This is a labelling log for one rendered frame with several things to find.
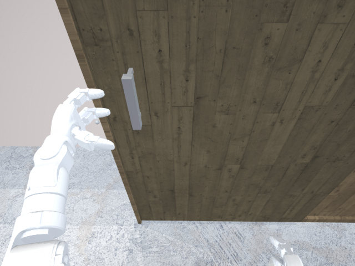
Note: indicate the robot left upper arm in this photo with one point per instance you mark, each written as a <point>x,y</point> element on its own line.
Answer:
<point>47,253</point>

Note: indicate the robot left hand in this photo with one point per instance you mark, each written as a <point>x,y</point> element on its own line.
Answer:
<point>66,119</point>

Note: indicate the handle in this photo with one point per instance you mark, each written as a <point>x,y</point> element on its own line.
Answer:
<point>132,99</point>

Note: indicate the wardrobe door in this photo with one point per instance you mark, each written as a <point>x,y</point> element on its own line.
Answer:
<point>340,202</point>
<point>247,106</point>

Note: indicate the left robot forearm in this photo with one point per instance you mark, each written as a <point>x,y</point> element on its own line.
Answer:
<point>42,217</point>

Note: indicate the robot right hand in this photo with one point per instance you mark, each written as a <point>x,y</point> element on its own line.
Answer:
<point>286,252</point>

